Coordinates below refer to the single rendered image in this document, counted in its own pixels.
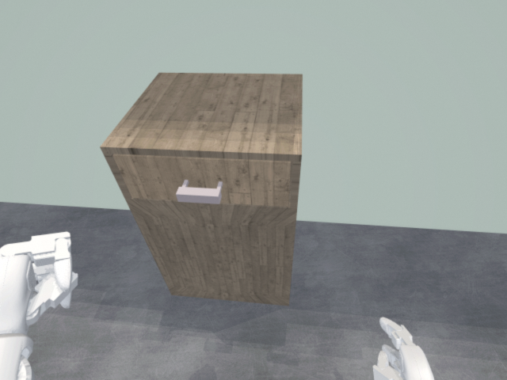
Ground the robot right hand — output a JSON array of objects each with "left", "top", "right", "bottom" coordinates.
[{"left": 373, "top": 317, "right": 434, "bottom": 380}]

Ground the drawer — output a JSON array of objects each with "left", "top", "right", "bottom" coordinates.
[{"left": 113, "top": 154, "right": 291, "bottom": 207}]

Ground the robot left forearm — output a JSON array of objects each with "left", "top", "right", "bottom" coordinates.
[{"left": 0, "top": 333, "right": 35, "bottom": 380}]

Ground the cabinet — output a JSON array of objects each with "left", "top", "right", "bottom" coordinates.
[{"left": 100, "top": 73, "right": 303, "bottom": 306}]

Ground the handle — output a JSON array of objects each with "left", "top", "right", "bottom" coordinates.
[{"left": 176, "top": 180, "right": 223, "bottom": 204}]

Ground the robot left hand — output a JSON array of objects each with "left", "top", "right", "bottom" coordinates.
[{"left": 0, "top": 232, "right": 78, "bottom": 335}]

